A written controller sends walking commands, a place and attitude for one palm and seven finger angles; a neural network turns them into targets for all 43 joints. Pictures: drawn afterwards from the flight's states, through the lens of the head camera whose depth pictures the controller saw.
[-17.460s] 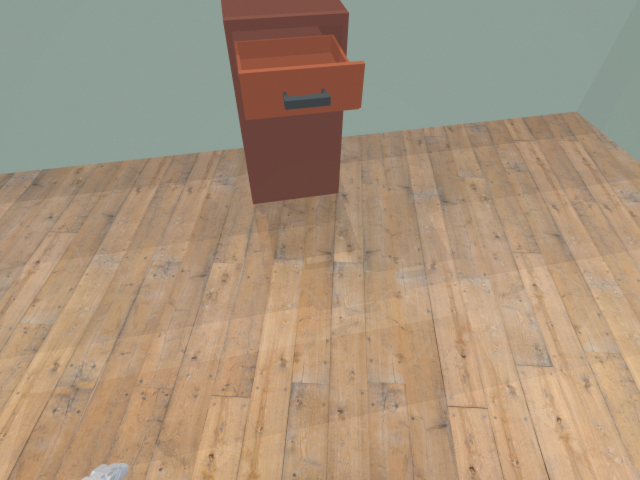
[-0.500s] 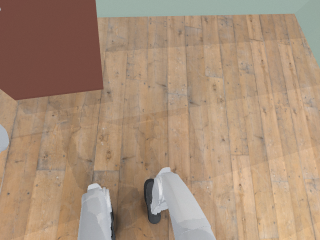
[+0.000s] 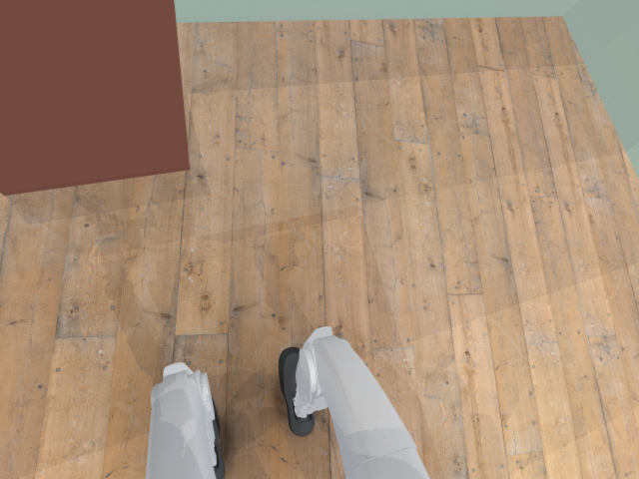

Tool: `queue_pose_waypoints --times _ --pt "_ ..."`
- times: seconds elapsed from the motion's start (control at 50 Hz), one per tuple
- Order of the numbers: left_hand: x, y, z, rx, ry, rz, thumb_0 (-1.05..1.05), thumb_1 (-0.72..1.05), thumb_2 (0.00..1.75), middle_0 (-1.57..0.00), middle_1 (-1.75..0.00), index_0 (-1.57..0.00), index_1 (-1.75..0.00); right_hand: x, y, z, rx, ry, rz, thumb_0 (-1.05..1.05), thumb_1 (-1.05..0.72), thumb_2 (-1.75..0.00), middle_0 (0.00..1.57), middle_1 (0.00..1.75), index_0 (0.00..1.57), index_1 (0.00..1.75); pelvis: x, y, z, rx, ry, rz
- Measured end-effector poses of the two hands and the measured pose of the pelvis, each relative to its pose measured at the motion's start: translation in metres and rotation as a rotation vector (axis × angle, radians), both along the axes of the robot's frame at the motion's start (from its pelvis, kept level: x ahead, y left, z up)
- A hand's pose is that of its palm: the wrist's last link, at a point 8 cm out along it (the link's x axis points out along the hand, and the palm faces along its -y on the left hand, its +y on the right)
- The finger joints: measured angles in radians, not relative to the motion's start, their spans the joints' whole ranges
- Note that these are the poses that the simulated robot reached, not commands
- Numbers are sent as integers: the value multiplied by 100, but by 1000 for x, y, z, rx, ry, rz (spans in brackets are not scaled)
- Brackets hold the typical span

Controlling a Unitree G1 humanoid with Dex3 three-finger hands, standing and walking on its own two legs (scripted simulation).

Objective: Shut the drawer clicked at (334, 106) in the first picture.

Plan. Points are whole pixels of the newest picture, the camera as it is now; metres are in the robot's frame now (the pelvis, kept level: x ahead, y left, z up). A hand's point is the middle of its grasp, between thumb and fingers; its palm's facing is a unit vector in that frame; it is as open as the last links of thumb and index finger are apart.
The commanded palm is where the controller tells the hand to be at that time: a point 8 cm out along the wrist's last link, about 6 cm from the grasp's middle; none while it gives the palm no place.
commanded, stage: pull the fist back off the drawer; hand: left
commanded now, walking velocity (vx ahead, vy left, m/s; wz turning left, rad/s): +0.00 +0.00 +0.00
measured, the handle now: out of the picture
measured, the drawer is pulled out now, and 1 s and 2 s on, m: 0.00 0.00 0.00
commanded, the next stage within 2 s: draw the hand back to the body in 0.40 s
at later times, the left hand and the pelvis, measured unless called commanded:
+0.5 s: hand out of the picture +0.60 +0.23 +0.07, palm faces +0.12 -0.99 -0.03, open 3.1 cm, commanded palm +0.58 +0.25 +0.08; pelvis +0.04 +0.00 +0.03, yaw +0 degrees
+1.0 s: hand out of the picture +0.45 +0.23 +0.18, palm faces +0.11 -0.99 -0.06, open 3.3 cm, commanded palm +0.41 +0.27 +0.19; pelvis +0.09 -0.01 +0.11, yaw +4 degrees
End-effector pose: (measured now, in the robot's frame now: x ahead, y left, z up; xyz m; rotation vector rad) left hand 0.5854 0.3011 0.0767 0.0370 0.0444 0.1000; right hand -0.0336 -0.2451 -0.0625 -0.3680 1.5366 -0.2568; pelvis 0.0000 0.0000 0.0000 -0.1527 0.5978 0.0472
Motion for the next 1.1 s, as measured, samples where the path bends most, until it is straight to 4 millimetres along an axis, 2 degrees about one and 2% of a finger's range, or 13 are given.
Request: queue_pose_waypoints --times 0.12,0.24,0.36,0.48,0.58,0.66,0.8,0.94,1.02,1.1 --pt "-2 -2 -2 -11 -6 6 5 61 87 -140 -160 -140 -160 -1 8 2 28 15 -15 0 -90 -90 20 30 20 30 4 3 4 2 -4 -4" --pt "-5 -8 -3 -20 -6 11 4 70 87 -140 -160 -140 -160 11 10 6 56 12 -23 0 -90 -90 20 30 20 30 14 4 13 10 -13 -9" --pt "-7 -15 -4 -27 1 16 3 78 87 -140 -160 -140 -160 36 6 10 71 -19 -18 0 -90 -90 20 30 20 30 29 5 23 21 -27 -17" --pt "-8 -17 -4 -13 1 23 1 79 87 -140 -160 -140 -160 66 -3 10 71 -53 0 0 -90 -90 20 30 20 30 43 3 29 30 -33 -17" --pt "-12 -16 3 6 -38 37 2 83 88 -140 -160 -140 -160 89 -8 10 82 -72 3 0 -90 -90 20 30 20 30 53 1 35 40 -38 -20" --pt "-36 -17 22 48 -48 13 2 86 89 -140 -160 -139 -160 113 -7 19 117 -122 -16 0 -91 -90 20 30 20 30 64 0 53 52 -66 -29" --pt "-101 -12 59 10 13 33 2 89 90 -140 -160 -140 -160 176 -3 53 162 -300 41 1 -90 -90 20 30 20 30 84 -4 92 77 -169 -14" --pt "-145 -13 94 15 -44 53 2 90 90 -140 -160 -140 -160 238 -10 80 145 -495 141 1 -90 -90 20 30 20 30 91 -6 108 94 -274 19" --pt "-169 -26 107 26 -43 -7 1 90 90 -140 -160 -140 -160 261 -9 92 151 -596 157 1 -90 -90 20 30 20 30 90 -5 114 103 -328 21" --pt "-194 -29 122 161 32 51 1 90 90 -140 -160 -140 -160 275 -1 104 164 -659 144 1 -91 -90 20 30 20 30 89 -6 125 128 -393 12"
